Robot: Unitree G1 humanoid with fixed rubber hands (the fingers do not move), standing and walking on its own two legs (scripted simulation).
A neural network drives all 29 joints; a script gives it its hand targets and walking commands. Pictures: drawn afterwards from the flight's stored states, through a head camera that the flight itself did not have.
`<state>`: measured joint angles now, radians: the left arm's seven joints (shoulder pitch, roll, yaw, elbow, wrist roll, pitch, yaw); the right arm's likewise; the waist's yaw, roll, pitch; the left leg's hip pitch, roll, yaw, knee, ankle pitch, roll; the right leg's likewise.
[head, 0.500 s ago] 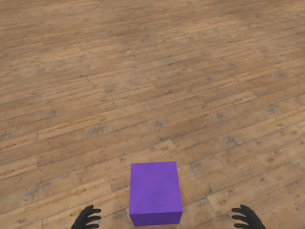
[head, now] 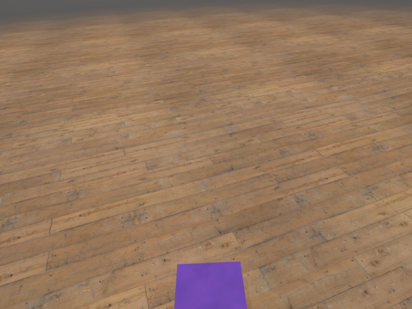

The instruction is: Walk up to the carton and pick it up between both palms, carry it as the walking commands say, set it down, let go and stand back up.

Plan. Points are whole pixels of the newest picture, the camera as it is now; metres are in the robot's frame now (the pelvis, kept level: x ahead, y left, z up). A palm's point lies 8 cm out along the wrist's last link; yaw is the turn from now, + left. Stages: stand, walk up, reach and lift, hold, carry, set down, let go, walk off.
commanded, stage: stand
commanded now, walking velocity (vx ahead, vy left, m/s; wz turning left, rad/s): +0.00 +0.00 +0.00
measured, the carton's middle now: out of the picture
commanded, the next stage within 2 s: none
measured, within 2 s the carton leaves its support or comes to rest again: neither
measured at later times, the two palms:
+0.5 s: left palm out of the picture -0.05 +0.22 -0.13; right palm out of the picture -0.05 -0.23 -0.14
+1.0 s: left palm out of the picture -0.10 +0.21 -0.14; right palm out of the picture -0.12 -0.21 -0.14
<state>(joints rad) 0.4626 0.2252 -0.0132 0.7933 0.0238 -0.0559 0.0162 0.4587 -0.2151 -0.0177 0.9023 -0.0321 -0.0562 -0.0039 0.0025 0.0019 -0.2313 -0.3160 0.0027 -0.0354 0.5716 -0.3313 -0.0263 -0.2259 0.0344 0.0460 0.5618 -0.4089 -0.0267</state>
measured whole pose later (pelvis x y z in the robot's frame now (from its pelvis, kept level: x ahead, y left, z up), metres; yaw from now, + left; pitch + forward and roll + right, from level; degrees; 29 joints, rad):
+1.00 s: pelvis -0.06 -0.01 +0.01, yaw +0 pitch -1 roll +0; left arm 0.45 0.14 -0.02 1.07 0.02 -0.01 0.04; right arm 0.45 -0.12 0.01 1.15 -0.02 0.00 -0.03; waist 0.00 0.01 -0.08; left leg -0.27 0.03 -0.05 0.52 -0.23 -0.04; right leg -0.18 0.06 0.03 0.51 -0.31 -0.04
